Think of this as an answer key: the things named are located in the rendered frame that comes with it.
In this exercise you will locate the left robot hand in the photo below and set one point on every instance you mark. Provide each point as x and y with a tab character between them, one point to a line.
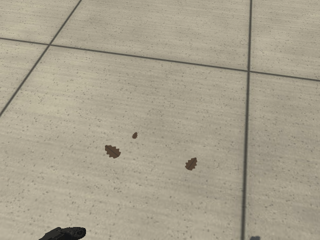
69	233

